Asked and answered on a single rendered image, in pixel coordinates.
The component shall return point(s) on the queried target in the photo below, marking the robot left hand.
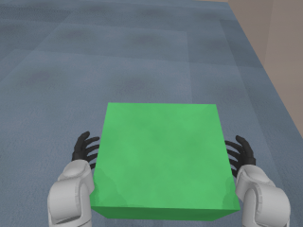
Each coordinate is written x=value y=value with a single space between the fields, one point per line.
x=80 y=150

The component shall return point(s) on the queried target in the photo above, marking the right robot forearm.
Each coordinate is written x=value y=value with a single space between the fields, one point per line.
x=264 y=204

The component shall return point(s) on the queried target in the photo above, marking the left robot forearm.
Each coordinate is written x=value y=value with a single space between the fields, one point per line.
x=68 y=201

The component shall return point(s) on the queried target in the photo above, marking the robot right hand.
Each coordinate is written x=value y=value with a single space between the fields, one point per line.
x=246 y=156

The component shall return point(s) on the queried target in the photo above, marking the carton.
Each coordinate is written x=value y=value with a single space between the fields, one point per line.
x=163 y=161

